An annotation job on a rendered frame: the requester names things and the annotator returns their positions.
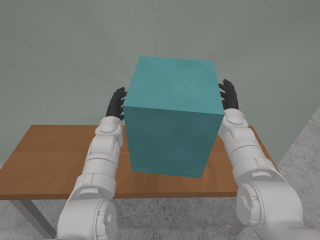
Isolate left robot forearm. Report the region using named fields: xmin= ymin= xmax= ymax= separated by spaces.
xmin=57 ymin=116 xmax=124 ymax=237

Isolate carton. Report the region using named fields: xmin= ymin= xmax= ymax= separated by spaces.
xmin=122 ymin=56 xmax=225 ymax=179

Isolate right robot hand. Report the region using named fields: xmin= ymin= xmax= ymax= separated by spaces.
xmin=218 ymin=79 xmax=239 ymax=110

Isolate table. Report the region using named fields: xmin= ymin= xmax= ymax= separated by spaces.
xmin=0 ymin=125 xmax=280 ymax=239

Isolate right robot forearm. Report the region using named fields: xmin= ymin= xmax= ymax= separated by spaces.
xmin=218 ymin=108 xmax=303 ymax=219

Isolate left robot upper arm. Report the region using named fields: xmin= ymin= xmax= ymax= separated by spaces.
xmin=44 ymin=198 xmax=118 ymax=240

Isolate right robot upper arm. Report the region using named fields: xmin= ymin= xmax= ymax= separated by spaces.
xmin=236 ymin=181 xmax=320 ymax=240

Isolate left robot hand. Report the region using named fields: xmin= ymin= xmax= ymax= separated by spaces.
xmin=105 ymin=87 xmax=127 ymax=121

